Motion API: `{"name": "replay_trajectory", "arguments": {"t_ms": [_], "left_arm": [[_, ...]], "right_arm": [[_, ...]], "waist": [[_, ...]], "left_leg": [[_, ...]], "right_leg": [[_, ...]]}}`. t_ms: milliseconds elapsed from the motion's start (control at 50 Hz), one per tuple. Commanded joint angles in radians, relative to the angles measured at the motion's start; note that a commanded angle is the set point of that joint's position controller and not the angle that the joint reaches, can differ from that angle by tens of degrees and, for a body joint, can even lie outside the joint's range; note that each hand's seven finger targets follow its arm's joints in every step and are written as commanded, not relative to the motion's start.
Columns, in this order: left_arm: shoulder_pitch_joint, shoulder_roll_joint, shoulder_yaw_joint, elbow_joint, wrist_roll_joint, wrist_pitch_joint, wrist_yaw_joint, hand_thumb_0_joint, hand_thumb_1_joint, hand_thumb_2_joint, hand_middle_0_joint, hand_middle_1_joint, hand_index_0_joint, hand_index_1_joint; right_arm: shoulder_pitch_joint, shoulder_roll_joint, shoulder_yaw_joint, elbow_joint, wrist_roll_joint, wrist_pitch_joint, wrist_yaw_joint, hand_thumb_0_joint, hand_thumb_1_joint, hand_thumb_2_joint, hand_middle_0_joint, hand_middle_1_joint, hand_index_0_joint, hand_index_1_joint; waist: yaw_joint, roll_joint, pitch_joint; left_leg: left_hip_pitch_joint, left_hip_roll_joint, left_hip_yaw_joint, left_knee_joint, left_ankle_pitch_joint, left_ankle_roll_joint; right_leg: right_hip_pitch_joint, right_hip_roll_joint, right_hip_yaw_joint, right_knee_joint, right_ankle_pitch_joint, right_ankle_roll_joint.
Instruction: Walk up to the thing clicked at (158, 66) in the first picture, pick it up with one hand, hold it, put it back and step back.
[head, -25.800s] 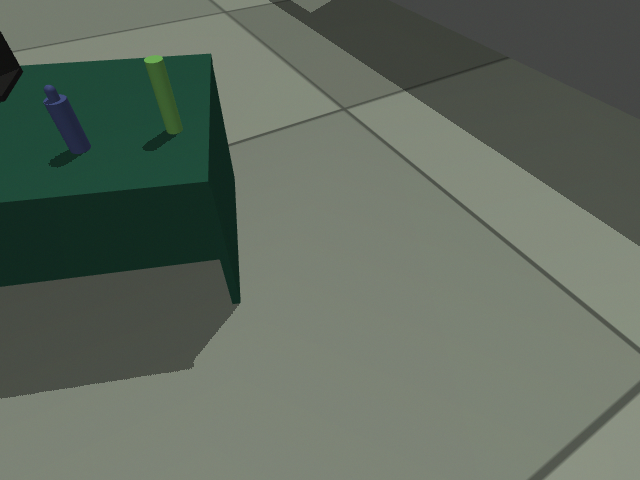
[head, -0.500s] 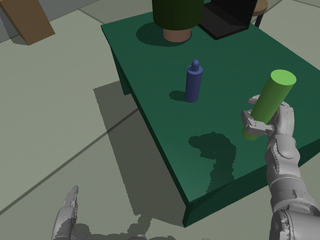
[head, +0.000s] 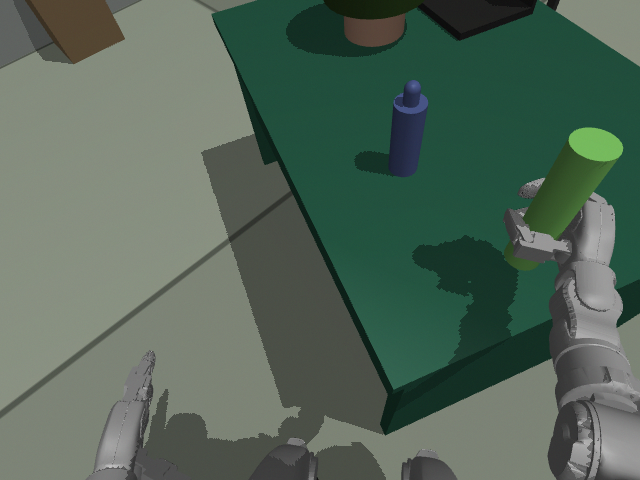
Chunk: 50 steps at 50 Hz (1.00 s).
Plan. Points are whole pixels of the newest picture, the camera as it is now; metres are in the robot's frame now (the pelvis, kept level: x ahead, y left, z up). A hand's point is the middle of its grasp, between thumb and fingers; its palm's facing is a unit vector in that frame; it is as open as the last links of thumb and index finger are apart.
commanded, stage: lower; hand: right
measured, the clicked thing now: (551, 210) +0.44 -0.22 +0.06
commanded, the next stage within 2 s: loosen in 0.84 s
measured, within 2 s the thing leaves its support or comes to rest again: rests again in 0.66 s
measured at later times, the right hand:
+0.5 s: hand (523, 234) +0.46 -0.21 -0.01, palm faces +0.21 +0.98 +0.01, open 6.3 cm
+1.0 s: hand (518, 241) +0.46 -0.21 -0.03, palm faces +0.20 +0.98 +0.01, open 6.3 cm
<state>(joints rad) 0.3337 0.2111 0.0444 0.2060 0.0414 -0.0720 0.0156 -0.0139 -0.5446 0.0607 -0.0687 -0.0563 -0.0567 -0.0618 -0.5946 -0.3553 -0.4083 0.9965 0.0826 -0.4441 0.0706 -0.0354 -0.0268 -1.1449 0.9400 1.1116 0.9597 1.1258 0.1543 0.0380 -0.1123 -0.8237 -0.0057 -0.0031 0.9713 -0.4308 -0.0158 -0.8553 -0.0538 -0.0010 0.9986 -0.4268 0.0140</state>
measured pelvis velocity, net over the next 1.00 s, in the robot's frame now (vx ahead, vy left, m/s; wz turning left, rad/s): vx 0.00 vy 0.00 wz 0.00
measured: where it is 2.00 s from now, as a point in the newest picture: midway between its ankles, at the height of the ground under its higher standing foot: outside the picture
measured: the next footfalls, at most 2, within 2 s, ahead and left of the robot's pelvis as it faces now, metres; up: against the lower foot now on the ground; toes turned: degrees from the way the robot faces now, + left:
none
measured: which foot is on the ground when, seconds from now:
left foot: down 0.00-1.00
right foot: down 0.00-1.00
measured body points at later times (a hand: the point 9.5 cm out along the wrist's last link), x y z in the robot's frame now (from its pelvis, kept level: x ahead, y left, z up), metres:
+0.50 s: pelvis +0.00 +0.00 -0.03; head +0.11 -0.04 +0.41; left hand +0.15 +0.27 -0.03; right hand +0.44 -0.26 -0.01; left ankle +0.02 +0.13 -0.67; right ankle +0.03 -0.13 -0.67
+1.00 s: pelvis +0.00 +0.00 -0.04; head +0.11 -0.05 +0.39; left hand +0.15 +0.26 -0.03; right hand +0.44 -0.26 -0.03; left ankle +0.02 +0.13 -0.67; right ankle +0.03 -0.13 -0.67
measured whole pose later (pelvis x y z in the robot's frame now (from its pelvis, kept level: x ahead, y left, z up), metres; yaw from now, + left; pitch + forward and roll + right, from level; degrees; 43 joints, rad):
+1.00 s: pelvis +0.00 +0.00 -0.04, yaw +0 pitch +22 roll +3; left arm 0.39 0.23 0.06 -0.02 0.07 0.00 -0.02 -0.01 -0.54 0.05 -0.06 -0.05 -0.05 -0.05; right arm -0.61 -0.40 -0.48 1.03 0.05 -0.53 0.08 -0.04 -0.03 -1.14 0.94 1.12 0.96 1.13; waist 0.22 0.02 -0.15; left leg -1.06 -0.02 0.03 1.18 -0.51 -0.02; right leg -1.11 -0.06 0.04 1.24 -0.51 0.02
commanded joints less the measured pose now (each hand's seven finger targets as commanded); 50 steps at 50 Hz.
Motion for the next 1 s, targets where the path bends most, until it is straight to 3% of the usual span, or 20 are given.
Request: {"name": "replay_trajectory", "arguments": {"t_ms": [0, 80, 100, 140, 200, 260, 340, 360, 380, 400, 440, 480, 620, 660, 740, 780, 840, 860, 920, 980], "left_arm": [[0.034, 0.170, 0.105, -0.199, 0.004, -0.039, 0.006, 0.000, -0.558, 0.061, -0.058, -0.052, -0.053, -0.057], [0.033, 0.190, 0.116, -0.249, 0.007, -0.030, 0.008, 0.000, -0.564, 0.067, -0.055, -0.049, -0.048, -0.056], [0.038, 0.162, 0.085, -0.261, 0.005, -0.025, 0.004, 0.000, -0.561, 0.064, -0.056, -0.050, -0.049, -0.057], [0.025, 0.188, 0.109, -0.292, 0.005, -0.023, 0.007, 0.000, -0.565, 0.066, -0.056, -0.048, -0.048, -0.056], [0.060, 0.140, 0.063, -0.259, 0.009, -0.013, -0.002, 0.000, -0.559, 0.061, -0.054, -0.047, -0.048, -0.054], [0.037, 0.194, 0.111, -0.304, 0.015, -0.010, 0.002, 0.000, -0.559, 0.059, -0.056, -0.047, -0.050, -0.053], [0.041, 0.190, 0.110, -0.349, 0.017, -0.003, -0.002, 0.000, -0.562, 0.061, -0.056, -0.047, -0.049, -0.054], [0.059, 0.212, 0.137, -0.356, 0.016, -0.002, 0.001, 0.000, -0.557, 0.060, -0.054, -0.048, -0.048, -0.054], [0.075, 0.216, 0.137, -0.353, 0.019, 0.003, 0.001, 0.000, -0.559, 0.062, -0.055, -0.048, -0.049, -0.055], [0.085, 0.180, 0.102, -0.338, 0.017, 0.004, -0.004, 0.000, -0.566, 0.067, -0.054, -0.046, -0.045, -0.055], [0.059, 0.170, 0.095, -0.336, 0.015, 0.005, -0.007, 0.000, -0.566, 0.063, -0.054, -0.044, -0.045, -0.053], [0.060, 0.191, 0.121, -0.338, 0.019, 0.002, -0.005, 0.000, -0.564, 0.063, -0.054, -0.045, -0.045, -0.054], [0.076, 0.179, 0.098, -0.356, 0.029, 0.010, -0.015, 0.000, -0.558, 0.057, -0.052, -0.045, -0.045, -0.051], [0.082, 0.217, 0.146, -0.381, 0.024, 0.013, -0.011, 0.000, -0.557, 0.057, -0.052, -0.045, -0.046, -0.051], [0.086, 0.194, 0.127, -0.403, 0.022, 0.015, -0.015, 0.000, -0.559, 0.057, -0.051, -0.042, -0.044, -0.050], [0.091, 0.180, 0.114, -0.395, 0.024, 0.016, -0.018, 0.000, -0.557, 0.055, -0.050, -0.042, -0.043, -0.049], [0.099, 0.161, 0.093, -0.374, 0.029, 0.013, -0.023, 0.000, -0.555, 0.051, -0.050, -0.043, -0.044, -0.049], [0.076, 0.176, 0.102, -0.406, 0.027, 0.010, -0.021, 0.000, -0.556, 0.052, -0.050, -0.042, -0.044, -0.048], [0.082, 0.204, 0.133, -0.409, 0.029, 0.014, -0.019, 0.000, -0.555, 0.047, -0.052, -0.043, -0.046, -0.048], [0.099, 0.199, 0.131, -0.432, 0.026, 0.019, -0.019, 0.000, -0.512, 0.023, -0.058, -0.052, -0.066, -0.043]], "right_arm": [[-0.451, -0.259, -0.042, -0.263, 0.011, -0.105, 0.001, 0.000, -0.599, -1.309, 1.357, 1.405, 1.368, 1.406], [-0.449, -0.261, -0.042, -0.240, 0.004, -0.105, -0.002, 0.000, -0.586, -1.316, 1.372, 1.420, 1.383, 1.420], [-0.474, -0.246, -0.031, -0.258, 0.005, -0.108, -0.001, 0.000, -0.608, -1.312, 1.374, 1.415, 1.383, 1.415], [-0.436, -0.258, -0.047, -0.226, 0.002, -0.105, -0.003, 0.000, -0.586, -1.301, 1.359, 1.403, 1.369, 1.403], [-0.434, -0.247, -0.044, -0.209, -0.006, -0.108, -0.001, 0.000, -0.584, -1.309, 1.370, 1.414, 1.380, 1.415], [-0.417, -0.262, -0.059, -0.192, -0.006, -0.114, -0.001, 0.000, -0.579, -1.278, 1.336, 1.377, 1.345, 1.377], [-0.454, -0.284, -0.076, -0.271, -0.005, -0.130, -0.008, 0.000, -0.588, -1.293, 1.349, 1.392, 1.359, 1.392], [-0.432, -0.273, -0.065, -0.246, -0.006, -0.128, -0.005, 0.000, -0.574, -1.293, 1.351, 1.396, 1.361, 1.396], [-0.434, -0.288, -0.084, -0.247, -0.004, -0.127, -0.009, 0.000, -0.565, -1.295, 1.346, 1.395, 1.358, 1.396], [-0.382, -0.226, -0.044, -0.198, -0.005, -0.118, -0.003, 0.000, -0.574, -1.279, 1.340, 1.380, 1.349, 1.380], [-0.425, -0.268, -0.074, -0.249, -0.005, -0.130, -0.008, 0.000, -0.569, -1.257, 1.324, 1.358, 1.331, 1.359], [-0.425, -0.247, -0.052, -0.228, -0.010, -0.133, -0.004, 0.000, -0.572, -1.255, 1.321, 1.354, 1.328, 1.355], [-0.423, -0.257, -0.068, -0.247, -0.011, -0.146, -0.002, 0.000, -0.586, -1.278, 1.352, 1.385, 1.359, 1.385], [-0.417, -0.272, -0.079, -0.242, -0.015, -0.145, -0.006, 0.000, -0.583, -1.277, 1.346, 1.381, 1.353, 1.382], [-0.420, -0.275, -0.088, -0.233, -0.018, -0.149, -0.010, 0.000, -0.576, -1.288, 1.359, 1.397, 1.366, 1.397], [-0.408, -0.243, -0.058, -0.217, -0.023, -0.149, -0.006, 0.000, -0.566, -1.270, 1.343, 1.378, 1.350, 1.379], [-0.398, -0.242, -0.064, -0.190, -0.024, -0.152, 0.000, 0.000, -0.566, -1.266, 1.340, 1.374, 1.347, 1.375], [-0.404, -0.264, -0.080, -0.221, -0.024, -0.155, -0.001, 0.000, -0.558, -1.265, 1.339, 1.374, 1.347, 1.375], [-0.391, -0.253, -0.077, -0.180, -0.024, -0.152, -0.001, 0.000, -0.574, -1.259, 1.338, 1.367, 1.344, 1.368], [-0.419, -0.281, -0.082, -0.205, -0.033, -0.157, -0.006, 0.000, -0.390, -1.022, 1.300, 1.175, 1.294, 1.175]], "waist": [[0.003, -0.166, -0.468], [0.014, -0.164, -0.496], [0.017, -0.147, -0.475], [0.017, -0.152, -0.496], [0.008, -0.169, -0.448], [0.018, -0.177, -0.474], [0.020, -0.180, -0.524], [0.040, -0.183, -0.541], [0.039, -0.170, -0.531], [0.036, -0.170, -0.495], [0.019, -0.182, -0.483], [0.043, -0.205, -0.509], [0.030, -0.220, -0.536], [0.054, -0.188, -0.538], [0.059, -0.172, -0.513], [0.060, -0.193, -0.499], [0.045, -0.225, -0.510], [0.047, -0.220, -0.552], [0.064, -0.195, -0.490], [0.062, -0.201, -0.506]], "left_leg": [[0.097, -0.027, 0.009, -0.072, 0.285, 0.028], [0.104, -0.027, 0.005, -0.059, 0.283, 0.025], [0.117, -0.026, 0.002, -0.062, 0.270, 0.025], [0.096, -0.029, 0.013, -0.050, 0.263, 0.027], [0.050, -0.030, 0.009, -0.033, 0.238, 0.030], [0.025, -0.035, 0.026, -0.012, 0.224, 0.036], [0.038, -0.036, 0.025, 0.005, 0.248, 0.035], [0.044, -0.036, 0.025, 0.005, 0.270, 0.031], [0.038, -0.038, 0.028, 0.004, 0.271, 0.031], [0.028, -0.036, 0.028, 0.009, 0.271, 0.030], [0.020, -0.033, 0.023, 0.015, 0.253, 0.033], [-0.011, -0.036, 0.028, 0.027, 0.251, 0.033], [-0.006, -0.038, 0.030, 0.057, 0.296, 0.034], [-0.008, -0.038, 0.029, 0.048, 0.281, 0.031], [0.000, -0.037, 0.024, 0.042, 0.256, 0.030], [-0.016, -0.034, 0.018, 0.045, 0.245, 0.029], [-0.050, -0.038, 0.031, 0.071, 0.251, 0.034], [-0.044, -0.038, 0.032, 0.076, 0.270, 0.032], [-0.059, -0.039, 0.036, 0.075, 0.233, 0.034], [-0.057, -0.038, 0.034, 0.069, 0.189, 0.036]], "right_leg": [[0.299, 0.030, 0.014, -0.060, 0.282, -0.025], [0.261, 0.032, 0.012, -0.031, 0.250, -0.030], [0.221, 0.034, 0.010, -0.030, 0.218, -0.031], [0.240, 0.030, 0.018, -0.026, 0.231, -0.027], [0.197, 0.031, 0.015, -0.015, 0.202, -0.026], [0.206, 0.024, 0.029, -0.014, 0.210, -0.020], [0.219, 0.025, 0.027, 0.010, 0.237, -0.023], [0.239, 0.023, 0.027, 0.022, 0.259, -0.025], [0.228, 0.024, 0.029, 0.025, 0.262, -0.025], [0.199, 0.024, 0.027, 0.026, 0.257, -0.027], [0.167, 0.026, 0.026, 0.031, 0.233, -0.025], [0.201, 0.019, 0.032, 0.042, 0.252, -0.024], [0.188, 0.025, 0.030, 0.070, 0.312, -0.021], [0.187, 0.022, 0.033, 0.075, 0.279, -0.026], [0.137, 0.025, 0.030, 0.078, 0.220, -0.029], [0.119, 0.024, 0.027, 0.081, 0.202, -0.030], [0.137, 0.024, 0.033, 0.088, 0.245, -0.022], [0.159, 0.020, 0.038, 0.098, 0.274, -0.024], [0.110, 0.020, 0.040, 0.091, 0.218, -0.024], [0.109, 0.020, 0.039, 0.082, 0.162, -0.023]]}}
